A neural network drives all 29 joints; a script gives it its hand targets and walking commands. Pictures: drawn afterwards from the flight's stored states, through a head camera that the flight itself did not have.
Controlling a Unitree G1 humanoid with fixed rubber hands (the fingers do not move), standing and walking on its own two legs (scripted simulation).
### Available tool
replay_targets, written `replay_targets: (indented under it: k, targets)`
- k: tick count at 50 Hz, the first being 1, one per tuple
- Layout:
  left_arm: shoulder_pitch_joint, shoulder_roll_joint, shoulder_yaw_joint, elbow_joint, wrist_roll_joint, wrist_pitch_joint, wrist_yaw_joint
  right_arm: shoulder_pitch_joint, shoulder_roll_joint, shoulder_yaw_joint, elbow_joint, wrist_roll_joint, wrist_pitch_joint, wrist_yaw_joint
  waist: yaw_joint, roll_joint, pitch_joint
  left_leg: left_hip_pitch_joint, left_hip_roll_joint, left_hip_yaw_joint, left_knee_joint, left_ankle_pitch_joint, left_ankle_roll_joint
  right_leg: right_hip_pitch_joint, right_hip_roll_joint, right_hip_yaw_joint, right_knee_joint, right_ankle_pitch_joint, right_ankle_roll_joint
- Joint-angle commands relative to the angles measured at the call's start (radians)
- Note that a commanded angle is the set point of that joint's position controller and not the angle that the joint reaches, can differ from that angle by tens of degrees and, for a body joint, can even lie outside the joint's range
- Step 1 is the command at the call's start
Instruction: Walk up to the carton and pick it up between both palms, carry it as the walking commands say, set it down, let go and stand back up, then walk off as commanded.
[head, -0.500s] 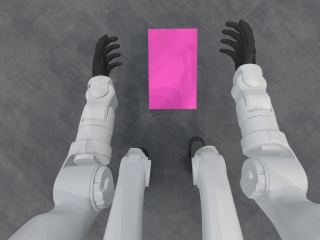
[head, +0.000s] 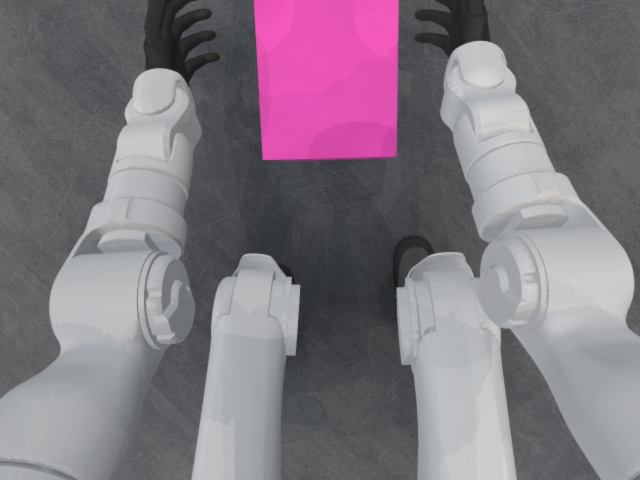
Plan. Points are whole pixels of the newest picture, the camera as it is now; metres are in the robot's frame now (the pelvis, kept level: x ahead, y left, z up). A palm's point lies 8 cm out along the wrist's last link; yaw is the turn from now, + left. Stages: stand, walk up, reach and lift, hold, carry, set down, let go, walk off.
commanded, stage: reach and lift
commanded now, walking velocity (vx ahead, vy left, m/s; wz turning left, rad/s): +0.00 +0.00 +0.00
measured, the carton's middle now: (337, 67) +0.53 -0.03 -0.30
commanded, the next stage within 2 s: none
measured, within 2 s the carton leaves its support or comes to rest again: leaves its support in 0.92 s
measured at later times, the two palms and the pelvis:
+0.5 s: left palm (221, 68) +0.53 +0.10 -0.22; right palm (487, 72) +0.49 -0.19 -0.22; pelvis +0.01 +0.02 -0.04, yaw -4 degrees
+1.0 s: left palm (239, 60) +0.54 +0.08 -0.22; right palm (455, 56) +0.51 -0.16 -0.23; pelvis +0.01 +0.01 -0.03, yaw -3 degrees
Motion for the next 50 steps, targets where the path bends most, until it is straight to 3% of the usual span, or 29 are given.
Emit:
replay_targets:
  k: [1,2,4,6,7,9,11,13,14,16,17,18,20,22,25,26,27,29,31,33,36,37,39,41,42,44,47,49,50]
  targets:
    - [-0.268,0.040,-0.129,-0.173,-0.087,-0.047,0.028,-0.225,-0.116,0.062,-0.217,0.091,-0.061,-0.032,-0.035,-0.075,-1.218,0.438,0.013,0.124,-0.079,0.268,0.032,0.953,-0.003,-0.165,-0.041,0.294,0.007]
    - [-0.265,0.073,-0.117,-0.199,-0.060,-0.048,0.049,-0.267,-0.147,0.075,-0.315,0.126,-0.069,-0.036,0.015,-0.053,-1.266,0.488,0.018,0.136,-0.066,0.317,0.030,0.932,0.005,-0.161,-0.032,0.318,0.008]
    - [-0.189,0.106,-0.082,-0.124,0.011,-0.057,0.079,-0.286,-0.125,0.158,-0.359,0.240,-0.082,-0.019,0.151,-0.019,-1.250,0.494,0.017,0.151,-0.048,0.374,0.039,0.890,0.009,-0.148,0.007,0.340,0.011]
    - [-0.165,0.160,-0.020,-0.052,0.083,-0.075,0.093,-0.250,-0.080,0.226,-0.274,0.298,-0.084,0.001,0.242,-0.029,-1.184,0.405,0.016,0.154,-0.042,0.370,0.048,0.880,0.004,-0.127,0.057,0.356,0.009]
    - [-0.150,0.150,-0.028,-0.040,0.095,-0.086,0.092,-0.201,-0.038,0.260,-0.204,0.320,-0.074,0.010,0.265,-0.016,-1.171,0.421,0.016,0.155,-0.043,0.391,0.049,0.883,0.005,-0.119,0.067,0.379,0.011]
    - [-0.172,0.129,-0.050,-0.088,0.101,-0.106,0.077,-0.102,0.015,0.276,-0.087,0.319,-0.060,0.029,0.221,-0.016,-1.063,0.394,0.020,0.141,-0.028,0.402,0.047,0.831,0.002,-0.106,0.074,0.403,0.006]
    - [-0.243,0.092,-0.111,-0.185,0.044,-0.121,0.061,-0.063,-0.028,0.217,-0.040,0.279,-0.074,0.027,0.102,-0.007,-0.995,0.381,0.023,0.102,-0.015,0.456,0.033,0.760,-0.005,-0.110,0.091,0.464,-0.002]
    - [-0.277,0.013,-0.193,-0.200,-0.039,-0.120,0.040,-0.016,-0.099,0.115,0.016,0.215,-0.096,0.012,-0.066,0.039,-0.934,0.330,0.018,0.081,-0.007,0.450,0.014,0.691,-0.007,-0.123,0.078,0.482,-0.018]
    - [-0.261,-0.039,-0.230,-0.178,-0.075,-0.110,0.027,0.000,-0.146,0.055,0.039,0.164,-0.106,0.003,-0.130,0.065,-0.914,0.351,0.015,0.064,-0.004,0.455,0.009,0.627,-0.008,-0.138,0.066,0.451,-0.020]
    - [-0.246,-0.125,-0.334,-0.134,-0.163,-0.090,0.007,-0.001,-0.174,0.029,0.065,0.128,-0.121,-0.004,-0.198,0.111,-0.933,0.475,0.018,0.019,-0.008,0.460,-0.001,0.533,-0.017,-0.187,0.060,0.374,-0.023]
    - [-0.231,-0.136,-0.343,-0.100,-0.175,-0.074,0.007,-0.006,-0.201,0.015,0.059,0.122,-0.125,-0.004,-0.204,0.138,-0.917,0.519,0.022,0.003,-0.012,0.439,-0.006,0.481,-0.020,-0.197,0.050,0.318,-0.023]
    - [-0.210,-0.143,-0.342,-0.071,-0.171,-0.059,0.008,-0.016,-0.220,0.006,0.062,0.115,-0.124,0.000,-0.201,0.146,-0.902,0.514,0.016,0.000,-0.016,0.411,-0.009,0.466,-0.023,-0.200,0.041,0.273,-0.027]
    - [-0.184,-0.100,-0.274,-0.033,-0.112,-0.040,0.028,-0.107,-0.280,-0.024,0.008,0.112,-0.129,0.013,-0.137,0.169,-0.819,0.439,0.005,0.004,-0.037,0.347,-0.010,0.412,-0.028,-0.200,0.041,0.183,-0.032]
    - [-0.227,-0.048,-0.216,-0.044,-0.070,-0.046,0.047,-0.211,-0.244,-0.003,-0.081,0.152,-0.132,0.031,-0.064,0.130,-0.806,0.412,-0.002,0.014,-0.056,0.324,0.009,0.426,-0.028,-0.195,0.061,0.161,-0.027]
    - [-0.252,0.087,-0.102,-0.026,0.018,-0.055,0.091,-0.304,-0.172,0.093,-0.127,0.228,-0.106,0.050,0.099,0.001,-0.864,0.393,0.009,0.052,-0.061,0.303,0.034,0.522,-0.032,-0.179,0.083,0.153,-0.008]
    - [-0.284,0.078,-0.112,-0.021,0.006,-0.053,0.088,-0.336,-0.119,0.142,-0.108,0.244,-0.093,0.062,0.109,-0.067,-0.843,0.348,0.013,0.056,-0.064,0.258,0.053,0.555,-0.034,-0.176,0.085,0.130,-0.006]
    - [-0.295,0.073,-0.121,0.017,0.012,-0.046,0.086,-0.346,-0.093,0.182,-0.082,0.273,-0.076,0.071,0.127,-0.082,-0.826,0.329,0.020,0.069,-0.066,0.218,0.063,0.584,-0.035,-0.159,0.075,0.109,0.000]
    - [-0.322,0.051,-0.126,0.030,0.017,-0.043,0.070,-0.363,-0.050,0.209,-0.052,0.294,-0.053,0.084,0.132,-0.096,-0.765,0.279,0.023,0.089,-0.061,0.151,0.076,0.586,-0.028,-0.142,0.053,0.052,0.000]
    - [-0.326,0.034,-0.109,0.030,0.025,-0.042,0.054,-0.319,-0.046,0.181,0.019,0.271,-0.043,0.077,0.101,-0.079,-0.735,0.248,0.019,0.106,-0.054,0.130,0.068,0.638,-0.017,-0.125,0.035,0.049,-0.006]
    - [-0.337,0.012,-0.116,0.000,0.020,-0.042,0.036,-0.253,-0.072,0.104,0.070,0.214,-0.044,0.058,0.020,-0.032,-0.724,0.237,0.011,0.110,-0.041,0.109,0.054,0.644,-0.002,-0.126,0.023,0.049,-0.015]
    - [-0.344,-0.031,-0.162,-0.026,-0.023,-0.042,0.009,-0.142,-0.181,-0.029,0.142,0.076,-0.059,0.013,-0.134,0.058,-0.785,0.246,0.001,0.097,-0.017,0.146,0.016,0.688,-0.002,-0.133,0.021,0.144,-0.033]
    - [-0.347,-0.052,-0.179,-0.055,-0.027,-0.045,-0.004,-0.119,-0.139,-0.037,0.153,0.051,-0.063,0.012,-0.152,0.064,-0.783,0.237,-0.009,0.091,-0.029,0.152,0.012,0.703,0.004,-0.138,0.010,0.163,-0.038]
    - [-0.381,-0.141,-0.209,-0.100,-0.027,-0.042,-0.027,-0.145,-0.048,-0.055,0.125,0.013,-0.063,0.025,-0.153,0.093,-0.748,0.247,-0.016,0.076,-0.035,0.183,0.004,0.646,0.009,-0.137,0.003,0.191,-0.042]
    - [-0.438,-0.243,-0.220,-0.122,-0.009,-0.046,-0.043,-0.250,0.079,-0.031,0.052,0.013,-0.081,0.051,-0.127,0.085,-0.761,0.265,-0.024,0.062,-0.030,0.250,0.011,0.624,0.012,-0.140,0.016,0.242,-0.034]
    - [-0.453,-0.261,-0.194,-0.128,0.021,-0.051,-0.040,-0.277,0.139,-0.011,0.035,0.017,-0.086,0.063,-0.093,0.080,-0.796,0.279,-0.025,0.062,-0.026,0.273,0.013,0.639,0.013,-0.133,0.033,0.265,-0.031]
    - [-0.393,-0.244,-0.133,-0.089,0.071,-0.051,-0.013,-0.372,0.140,0.037,-0.065,0.055,-0.104,0.068,0.013,0.038,-0.851,0.303,-0.031,0.074,-0.015,0.335,0.021,0.661,0.022,-0.135,0.061,0.293,-0.014]
    - [-0.359,-0.362,-0.111,-0.011,0.138,-0.041,-0.008,-0.444,0.300,0.158,-0.160,0.119,-0.112,0.089,0.107,-0.011,-0.902,0.302,-0.043,0.097,-0.013,0.380,0.036,0.737,0.047,-0.146,0.083,0.356,0.006]
    - [-0.343,-0.455,-0.110,0.008,0.176,-0.035,-0.030,-0.453,0.395,0.184,-0.125,0.138,-0.090,0.116,0.113,-0.031,-0.869,0.301,-0.050,0.102,-0.013,0.360,0.048,0.692,0.060,-0.147,0.080,0.326,0.013]
    - [-0.353,-0.538,-0.118,0.012,0.198,-0.027,-0.045,-0.460,0.477,0.193,-0.121,0.140,-0.075,0.135,0.119,-0.001,-0.845,0.329,-0.049,0.103,-0.021,0.358,0.049,0.647,0.067,-0.149,0.080,0.311,0.013]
